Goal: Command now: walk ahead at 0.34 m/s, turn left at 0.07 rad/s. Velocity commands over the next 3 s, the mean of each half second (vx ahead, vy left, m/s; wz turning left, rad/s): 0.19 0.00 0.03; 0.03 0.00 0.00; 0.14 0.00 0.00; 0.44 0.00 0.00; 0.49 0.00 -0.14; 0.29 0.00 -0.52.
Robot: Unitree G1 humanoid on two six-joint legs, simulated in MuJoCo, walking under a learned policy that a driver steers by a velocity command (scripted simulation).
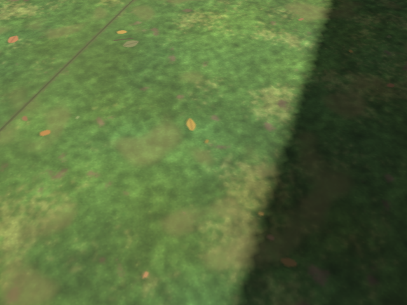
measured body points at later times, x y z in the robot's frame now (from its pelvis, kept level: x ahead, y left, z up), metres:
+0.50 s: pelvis +0.10 -0.01 +0.00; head +0.12 +0.00 +0.44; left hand +0.14 +0.26 -0.14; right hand +0.28 -0.25 -0.11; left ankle +0.16 +0.11 -0.74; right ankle +0.01 -0.13 -0.73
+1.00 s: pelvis +0.09 +0.00 -0.01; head +0.10 +0.00 +0.44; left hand +0.10 +0.26 -0.16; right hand +0.21 -0.25 -0.14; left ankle +0.16 +0.11 -0.74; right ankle +0.01 -0.13 -0.74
